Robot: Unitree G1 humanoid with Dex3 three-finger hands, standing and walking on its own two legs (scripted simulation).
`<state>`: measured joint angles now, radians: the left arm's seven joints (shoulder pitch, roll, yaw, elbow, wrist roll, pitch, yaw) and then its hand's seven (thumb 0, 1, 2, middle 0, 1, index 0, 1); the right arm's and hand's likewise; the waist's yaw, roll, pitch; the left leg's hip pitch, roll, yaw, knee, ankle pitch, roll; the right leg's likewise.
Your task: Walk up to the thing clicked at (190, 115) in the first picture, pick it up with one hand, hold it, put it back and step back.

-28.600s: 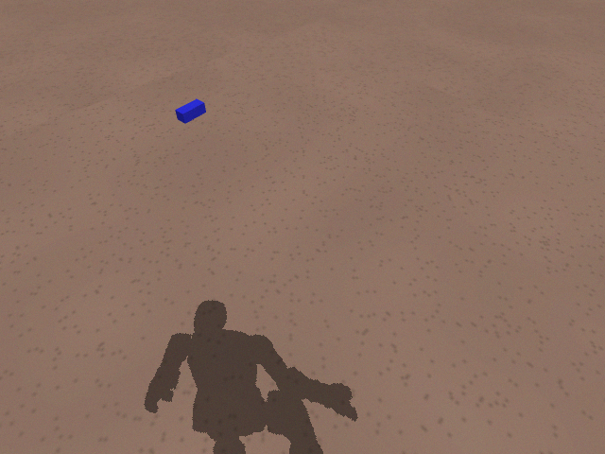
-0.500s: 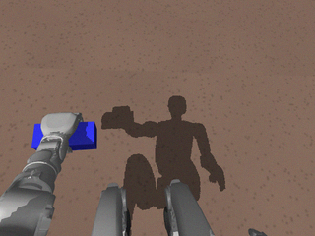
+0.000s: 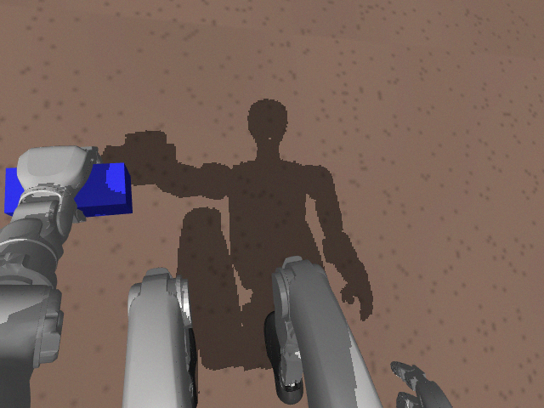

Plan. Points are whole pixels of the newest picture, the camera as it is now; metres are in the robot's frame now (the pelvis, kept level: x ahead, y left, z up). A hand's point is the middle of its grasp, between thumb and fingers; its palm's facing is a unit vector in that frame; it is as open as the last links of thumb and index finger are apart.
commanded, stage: crouch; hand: left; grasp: from above
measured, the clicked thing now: (74, 192) +0.45 +0.27 -0.19
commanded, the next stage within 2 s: lower in 0.66 s
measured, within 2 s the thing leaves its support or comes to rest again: neither
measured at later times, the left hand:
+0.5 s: hand (87, 193) +0.46 +0.27 -0.24, palm faces -0.44 -0.04 -0.90, open 9.9 cm
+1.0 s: hand (95, 198) +0.47 +0.27 -0.29, palm faces -0.46 -0.05 -0.88, open 9.8 cm
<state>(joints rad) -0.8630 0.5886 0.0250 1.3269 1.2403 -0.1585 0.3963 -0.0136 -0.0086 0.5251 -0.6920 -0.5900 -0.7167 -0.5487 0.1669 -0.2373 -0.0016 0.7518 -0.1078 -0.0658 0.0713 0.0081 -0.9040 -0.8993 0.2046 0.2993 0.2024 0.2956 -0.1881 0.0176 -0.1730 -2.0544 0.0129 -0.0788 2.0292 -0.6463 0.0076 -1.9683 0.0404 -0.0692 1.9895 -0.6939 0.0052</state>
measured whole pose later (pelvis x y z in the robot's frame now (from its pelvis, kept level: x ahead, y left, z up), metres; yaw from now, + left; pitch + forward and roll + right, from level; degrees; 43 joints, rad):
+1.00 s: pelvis -0.01 +0.00 -0.11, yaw -5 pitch +33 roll -8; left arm -1.00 0.80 0.09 1.50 1.27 -0.21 0.41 -0.01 0.02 0.45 -0.72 -0.55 -0.75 -0.51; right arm 0.14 -0.27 0.11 0.74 -0.16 -0.07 0.13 0.01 -0.91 -0.90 0.20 0.30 0.20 0.30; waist -0.26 -0.04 -0.01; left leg -2.32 0.03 -0.15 2.40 -0.67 0.00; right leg -2.23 0.07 -0.13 2.32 -0.69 0.01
